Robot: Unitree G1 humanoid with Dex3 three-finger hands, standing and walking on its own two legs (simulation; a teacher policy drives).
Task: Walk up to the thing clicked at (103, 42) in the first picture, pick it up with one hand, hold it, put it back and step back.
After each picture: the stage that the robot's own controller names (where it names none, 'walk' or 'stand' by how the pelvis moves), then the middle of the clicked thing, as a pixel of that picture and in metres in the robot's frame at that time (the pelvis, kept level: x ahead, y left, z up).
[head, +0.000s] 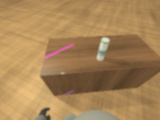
stand; (102, 50) +0.69 -0.11 -0.05
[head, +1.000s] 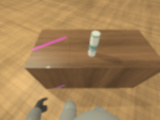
walk; (93, 45) +0.65 -0.01 -0.01
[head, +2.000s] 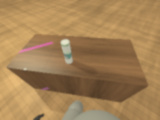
stand; (67, 52) +0.56 +0.26 -0.03
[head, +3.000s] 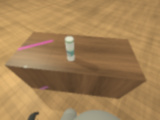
stand; (70, 50) +0.61 +0.19 -0.02
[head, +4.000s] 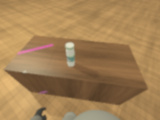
stand; (70, 55) +0.56 +0.19 -0.03
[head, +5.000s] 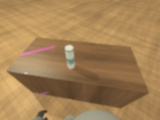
stand; (70, 58) +0.54 +0.20 -0.05
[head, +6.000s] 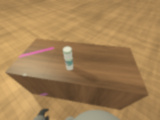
stand; (68, 59) +0.53 +0.21 -0.05
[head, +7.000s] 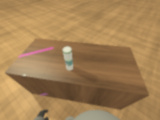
stand; (68, 59) +0.52 +0.21 -0.05
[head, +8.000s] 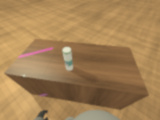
stand; (68, 59) +0.52 +0.22 -0.05
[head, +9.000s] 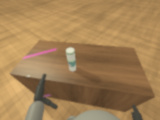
rise first; (71, 60) +0.52 +0.21 -0.04
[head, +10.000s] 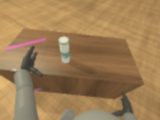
go down; (64, 51) +0.56 +0.19 -0.01
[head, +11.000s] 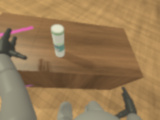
go down; (59, 43) +0.54 +0.19 +0.03
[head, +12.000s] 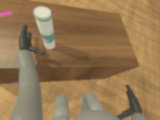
close in; (47, 32) +0.55 +0.21 +0.06
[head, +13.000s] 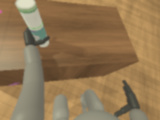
close; (37, 28) +0.57 +0.22 +0.08
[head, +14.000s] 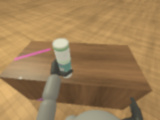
lift; (64, 61) +0.33 +0.16 +0.19
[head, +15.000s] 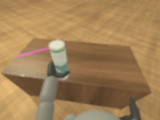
hold; (60, 62) +0.32 +0.19 +0.16
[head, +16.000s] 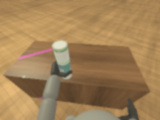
hold; (63, 62) +0.33 +0.17 +0.16
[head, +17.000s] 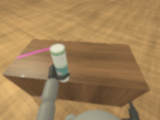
hold; (61, 65) +0.33 +0.18 +0.14
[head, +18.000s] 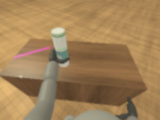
crouch; (61, 50) +0.42 +0.19 +0.17
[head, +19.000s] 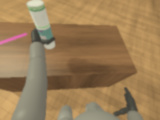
lower; (44, 29) +0.55 +0.22 +0.16
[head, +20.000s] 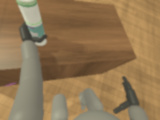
lower; (35, 24) +0.58 +0.22 +0.09
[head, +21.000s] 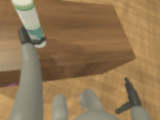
lower; (33, 27) +0.57 +0.22 +0.08
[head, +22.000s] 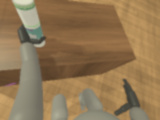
lower; (33, 26) +0.57 +0.22 +0.08
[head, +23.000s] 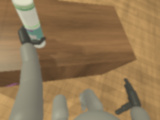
lower; (33, 27) +0.57 +0.23 +0.08
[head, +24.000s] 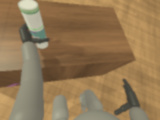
open; (37, 29) +0.57 +0.21 +0.07
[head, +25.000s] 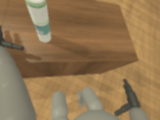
rise; (41, 22) +0.57 +0.21 +0.08
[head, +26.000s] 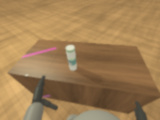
sink last; (71, 58) +0.52 +0.20 +0.00
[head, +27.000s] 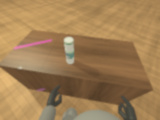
stand; (69, 52) +0.54 +0.20 +0.01
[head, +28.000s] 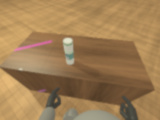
stand; (69, 52) +0.54 +0.20 +0.02
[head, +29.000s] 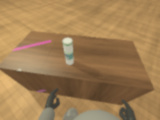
stand; (68, 52) +0.54 +0.19 +0.02
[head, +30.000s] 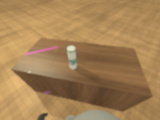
stand; (72, 58) +0.54 +0.19 -0.04
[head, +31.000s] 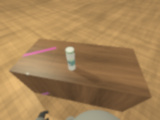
stand; (71, 59) +0.53 +0.20 -0.05
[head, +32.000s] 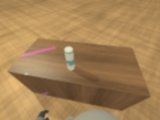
stand; (70, 59) +0.53 +0.20 -0.05
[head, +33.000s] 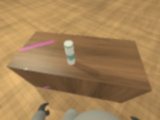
walk; (70, 53) +0.54 +0.20 -0.04
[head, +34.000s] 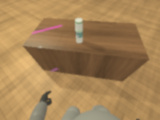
walk; (79, 31) +0.81 +0.15 -0.02
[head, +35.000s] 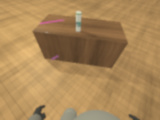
stand; (78, 22) +1.16 +0.22 -0.03
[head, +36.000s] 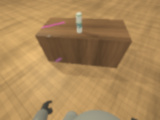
stand; (79, 23) +1.14 +0.19 -0.03
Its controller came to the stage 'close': yes
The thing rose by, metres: 0.20
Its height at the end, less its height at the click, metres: +0.00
